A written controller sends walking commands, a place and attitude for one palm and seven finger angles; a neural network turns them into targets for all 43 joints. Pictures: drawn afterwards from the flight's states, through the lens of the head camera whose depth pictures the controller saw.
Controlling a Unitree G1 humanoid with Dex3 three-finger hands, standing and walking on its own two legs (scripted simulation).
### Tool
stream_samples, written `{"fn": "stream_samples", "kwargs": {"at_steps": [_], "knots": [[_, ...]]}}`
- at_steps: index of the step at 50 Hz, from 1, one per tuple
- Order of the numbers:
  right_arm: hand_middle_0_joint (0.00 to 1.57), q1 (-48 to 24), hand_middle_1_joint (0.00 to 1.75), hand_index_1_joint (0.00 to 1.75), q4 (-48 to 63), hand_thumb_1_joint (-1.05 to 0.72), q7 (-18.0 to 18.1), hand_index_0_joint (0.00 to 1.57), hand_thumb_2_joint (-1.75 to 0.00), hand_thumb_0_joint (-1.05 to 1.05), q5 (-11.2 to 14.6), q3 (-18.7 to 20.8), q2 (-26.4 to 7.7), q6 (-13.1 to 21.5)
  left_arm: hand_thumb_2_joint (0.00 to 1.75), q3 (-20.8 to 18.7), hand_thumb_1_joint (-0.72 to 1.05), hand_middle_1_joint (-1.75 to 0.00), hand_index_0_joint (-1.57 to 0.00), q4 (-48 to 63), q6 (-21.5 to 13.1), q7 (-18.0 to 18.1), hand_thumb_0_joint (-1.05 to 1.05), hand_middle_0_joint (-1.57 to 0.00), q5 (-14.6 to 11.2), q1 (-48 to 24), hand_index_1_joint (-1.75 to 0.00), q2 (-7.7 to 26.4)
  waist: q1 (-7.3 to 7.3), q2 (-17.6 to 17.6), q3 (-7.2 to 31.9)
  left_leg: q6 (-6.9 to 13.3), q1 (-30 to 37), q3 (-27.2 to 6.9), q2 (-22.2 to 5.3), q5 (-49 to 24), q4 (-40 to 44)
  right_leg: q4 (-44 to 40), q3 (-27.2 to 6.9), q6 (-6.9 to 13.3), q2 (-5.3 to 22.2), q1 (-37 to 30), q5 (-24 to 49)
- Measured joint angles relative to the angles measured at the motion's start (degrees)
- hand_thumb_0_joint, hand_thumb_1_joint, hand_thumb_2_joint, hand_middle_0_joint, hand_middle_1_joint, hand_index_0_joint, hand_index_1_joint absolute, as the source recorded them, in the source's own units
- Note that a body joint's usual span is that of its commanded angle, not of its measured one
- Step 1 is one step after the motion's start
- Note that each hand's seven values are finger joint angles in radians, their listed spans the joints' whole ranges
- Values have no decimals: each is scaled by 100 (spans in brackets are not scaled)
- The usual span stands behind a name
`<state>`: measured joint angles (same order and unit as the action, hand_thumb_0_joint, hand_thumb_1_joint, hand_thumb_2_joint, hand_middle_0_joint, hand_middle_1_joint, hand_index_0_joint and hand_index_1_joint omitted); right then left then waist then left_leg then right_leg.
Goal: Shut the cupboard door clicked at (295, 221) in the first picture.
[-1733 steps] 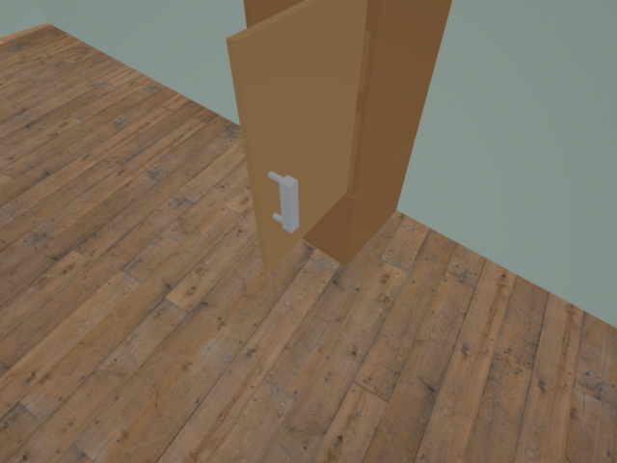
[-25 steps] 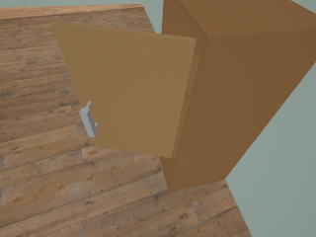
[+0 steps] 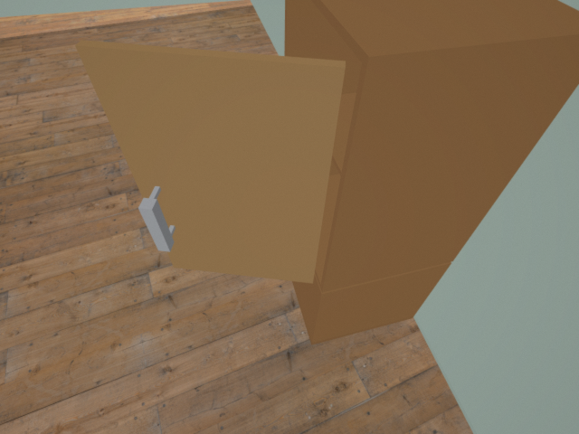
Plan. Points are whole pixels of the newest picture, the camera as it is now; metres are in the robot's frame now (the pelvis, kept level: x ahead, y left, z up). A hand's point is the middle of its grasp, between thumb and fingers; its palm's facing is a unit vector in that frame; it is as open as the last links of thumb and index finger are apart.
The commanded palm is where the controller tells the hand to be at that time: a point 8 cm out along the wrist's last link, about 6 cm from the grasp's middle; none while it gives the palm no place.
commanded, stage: look again from close up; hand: left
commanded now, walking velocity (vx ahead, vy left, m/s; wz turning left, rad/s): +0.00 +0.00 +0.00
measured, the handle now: (161, 218) +0.52 +0.30 -0.10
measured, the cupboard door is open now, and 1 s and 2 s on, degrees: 68 68 68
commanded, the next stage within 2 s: shuffle to correct the standing spot in 0.38 s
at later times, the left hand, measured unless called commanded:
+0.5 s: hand out of the picture +0.02 +0.22 -0.18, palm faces +0.01 -0.98 -0.20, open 7.4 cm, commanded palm none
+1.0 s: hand out of the picture +0.03 +0.25 -0.19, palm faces -0.01 -0.98 -0.20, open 7.4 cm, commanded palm none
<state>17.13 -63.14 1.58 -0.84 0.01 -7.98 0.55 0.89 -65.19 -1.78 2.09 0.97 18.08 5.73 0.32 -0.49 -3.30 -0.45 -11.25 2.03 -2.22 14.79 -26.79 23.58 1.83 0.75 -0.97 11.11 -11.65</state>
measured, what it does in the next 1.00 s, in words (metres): shifts its weight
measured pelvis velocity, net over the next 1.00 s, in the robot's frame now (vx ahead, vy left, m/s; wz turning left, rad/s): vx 0.04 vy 0.07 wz -0.05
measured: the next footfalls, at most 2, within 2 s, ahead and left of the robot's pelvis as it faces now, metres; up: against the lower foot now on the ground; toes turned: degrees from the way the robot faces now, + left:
left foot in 1.26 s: +0.13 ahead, +0.22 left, +0.00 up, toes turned +0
right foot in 1.56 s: +0.14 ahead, +0.07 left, +0.00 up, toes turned +0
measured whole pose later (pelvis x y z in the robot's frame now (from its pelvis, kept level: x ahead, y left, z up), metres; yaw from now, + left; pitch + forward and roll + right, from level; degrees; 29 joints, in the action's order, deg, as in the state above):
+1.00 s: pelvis +0.04 +0.07 -0.01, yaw -3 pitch -1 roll +0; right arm 20.3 -60.2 0.9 -1.1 -0.7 -9.8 0.6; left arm -0.9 -59.8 1.1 2.0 1.5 20.1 9.8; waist -1.0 1.3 -2.1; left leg 5.9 -9.3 7.1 3.5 22.3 -32.1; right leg 35.9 -1.4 0.7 4.8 13.7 -20.9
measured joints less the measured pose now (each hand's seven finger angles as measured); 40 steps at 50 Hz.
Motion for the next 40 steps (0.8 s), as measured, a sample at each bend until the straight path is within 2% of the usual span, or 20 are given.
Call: {"fn": "stream_samples", "kwargs": {"at_steps": [5, 10, 19, 29, 40], "knots": [[20, 58, 29, 30, 168, -92, 16, 20, -90, 1, -19, -6, -23, 65, 90, 11, 91, -30, -20, 69, 69, -1, 1, -20, 0, -25, -30, 116, 92, -50, 206, 96, -6, 9, 138, 134, -193, 343, -12, -87, 145, 60, -237], [20, 78, 30, 30, 197, -93, 0, 20, -90, 1, -24, -24, -80, 66, 90, -31, 91, -30, -20, 275, 91, -3, 1, -20, 0, -124, -30, 317, 40, -20, 331, 179, 38, 47, 247, 165, -222, 476, -54, -168, 254, 65, -316], [20, -52, 30, 30, 243, -92, -47, 20, -90, 1, -17, -61, -160, 92, 90, -48, 91, -30, -20, 515, 138, -24, 0, -19, -7, -275, -30, 522, 11, 82, 271, 278, 76, 101, 359, 43, -84, 400, -110, -256, 361, 60, -215], [20, -125, 30, 30, 196, -91, -82, 20, -90, 1, -23, -69, -229, 43, 90, -2, 91, -30, -20, 481, 196, -62, 0, -20, 15, -140, -30, 471, -47, 147, 201, 330, 77, 128, 407, -47, 37, 267, -137, -287, 404, 57, -113], [20, 136, 30, 30, 259, -91, -133, 20, -90, 0, -44, -29, -274, -53, 90, -92, 90, -30, -20, 439, 267, -92, 0, -20, 58, 316, -30, 342, -119, 133, 232, 417, 18, 337, 399, 369, -356, 638, -352, -278, 394, 185, -455]]}}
